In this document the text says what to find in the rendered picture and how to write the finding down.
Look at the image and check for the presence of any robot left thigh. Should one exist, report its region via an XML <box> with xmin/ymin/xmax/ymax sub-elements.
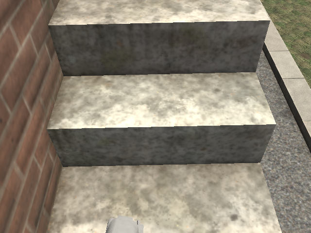
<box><xmin>106</xmin><ymin>216</ymin><xmax>144</xmax><ymax>233</ymax></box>

